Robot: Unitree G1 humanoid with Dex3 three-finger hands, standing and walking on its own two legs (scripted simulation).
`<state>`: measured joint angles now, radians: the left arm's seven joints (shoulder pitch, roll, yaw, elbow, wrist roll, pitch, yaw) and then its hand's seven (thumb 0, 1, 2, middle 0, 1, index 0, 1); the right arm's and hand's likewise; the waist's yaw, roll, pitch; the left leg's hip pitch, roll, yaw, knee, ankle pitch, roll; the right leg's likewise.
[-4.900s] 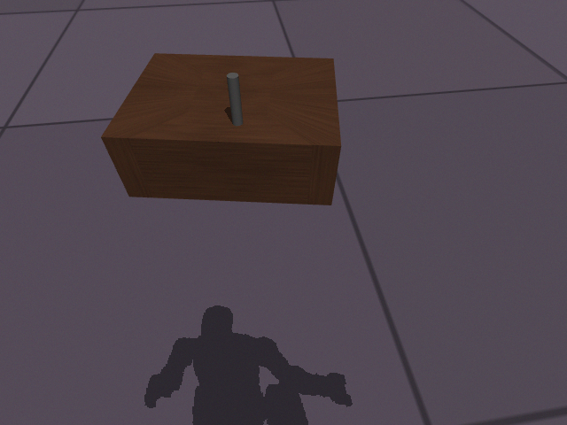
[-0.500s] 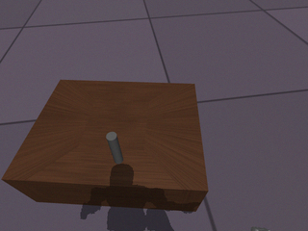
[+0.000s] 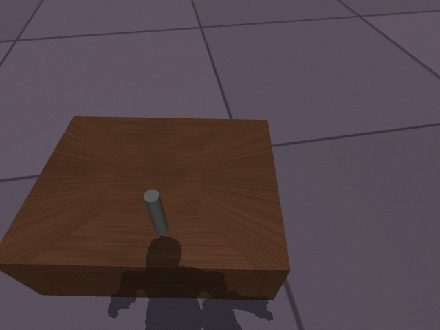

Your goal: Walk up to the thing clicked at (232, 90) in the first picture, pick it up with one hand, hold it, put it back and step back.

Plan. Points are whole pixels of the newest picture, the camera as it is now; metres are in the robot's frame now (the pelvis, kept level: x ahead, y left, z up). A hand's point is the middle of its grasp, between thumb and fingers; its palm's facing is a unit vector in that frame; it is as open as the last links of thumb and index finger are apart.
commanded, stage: walk up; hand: left
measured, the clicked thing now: (157, 214) +0.52 +0.21 -0.31
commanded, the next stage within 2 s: stand in 0.22 s
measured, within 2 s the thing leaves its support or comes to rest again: neither
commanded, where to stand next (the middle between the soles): +0.07 -0.01 m, yaw +0 degrees
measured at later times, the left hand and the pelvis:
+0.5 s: hand out of the picture +0.09 +0.26 -0.15, palm faces +0.00 -0.94 -0.34, open 7.3 cm; pelvis +0.02 +0.00 +0.00, yaw +0 degrees
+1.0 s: hand out of the picture +0.12 +0.26 -0.15, palm faces -0.01 -0.94 -0.35, open 7.3 cm; pelvis +0.03 +0.00 +0.00, yaw +0 degrees
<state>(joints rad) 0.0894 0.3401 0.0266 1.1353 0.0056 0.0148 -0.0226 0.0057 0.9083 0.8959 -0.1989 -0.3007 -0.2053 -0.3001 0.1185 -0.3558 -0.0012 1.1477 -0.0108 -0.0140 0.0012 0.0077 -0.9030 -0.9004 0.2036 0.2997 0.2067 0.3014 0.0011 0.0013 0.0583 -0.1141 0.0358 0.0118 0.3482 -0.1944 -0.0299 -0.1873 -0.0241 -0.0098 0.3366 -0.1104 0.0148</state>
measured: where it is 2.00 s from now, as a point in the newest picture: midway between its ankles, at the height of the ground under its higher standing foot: outside the picture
